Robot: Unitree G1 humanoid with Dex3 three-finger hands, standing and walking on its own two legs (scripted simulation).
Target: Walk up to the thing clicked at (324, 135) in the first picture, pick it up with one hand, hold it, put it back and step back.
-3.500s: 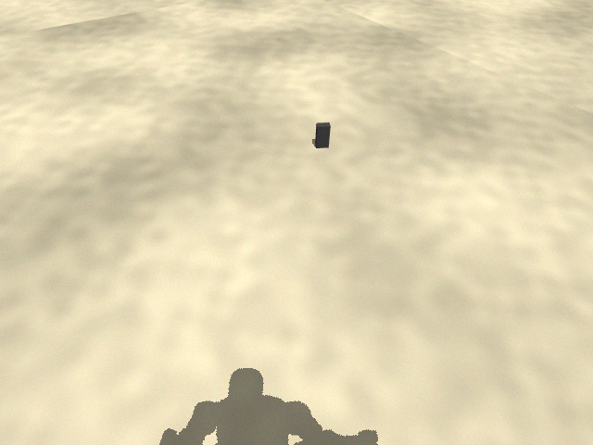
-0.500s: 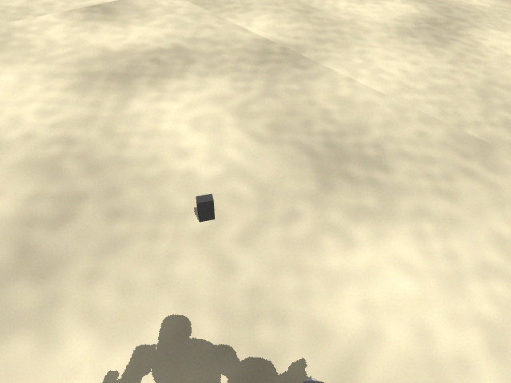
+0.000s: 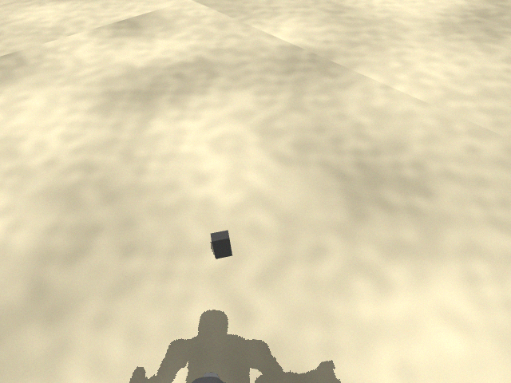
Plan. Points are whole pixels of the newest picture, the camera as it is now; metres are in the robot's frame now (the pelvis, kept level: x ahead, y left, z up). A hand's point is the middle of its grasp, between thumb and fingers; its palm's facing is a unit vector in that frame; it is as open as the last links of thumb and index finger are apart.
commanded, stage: walk up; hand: left
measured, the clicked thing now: (221, 244) +0.78 +0.21 -0.70
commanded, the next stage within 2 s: none
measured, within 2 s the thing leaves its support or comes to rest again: neither
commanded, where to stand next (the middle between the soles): +0.47 +0.03 m, yaw -3 degrees
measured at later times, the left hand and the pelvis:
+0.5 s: hand (112, 322) +0.27 +0.31 -0.14, palm faces -0.09 -0.93 -0.36, open 7.3 cm; pelvis +0.19 +0.04 +0.00, yaw -1 degrees
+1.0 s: hand (117, 273) +0.38 +0.34 -0.16, palm faces -0.03 -0.92 -0.39, open 7.4 cm; pelvis +0.34 +0.05 -0.02, yaw +0 degrees
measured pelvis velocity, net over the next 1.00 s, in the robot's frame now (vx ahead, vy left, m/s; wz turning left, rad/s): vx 0.34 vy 0.05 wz -0.01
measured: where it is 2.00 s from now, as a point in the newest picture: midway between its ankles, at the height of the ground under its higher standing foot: (257, 340)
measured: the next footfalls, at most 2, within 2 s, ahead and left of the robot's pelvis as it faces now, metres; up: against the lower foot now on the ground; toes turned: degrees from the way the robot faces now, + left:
left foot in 0.12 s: +0.20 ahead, +0.15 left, +0.00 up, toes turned +6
right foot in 0.56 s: +0.37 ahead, -0.10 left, +0.00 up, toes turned -6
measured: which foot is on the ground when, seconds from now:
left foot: up 0.00-0.10, down 0.12-0.58, up 0.60-0.96, down 0.98-1.00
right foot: down 0.00-0.14, up 0.16-0.54, down 0.56-0.98, up 1.00-1.00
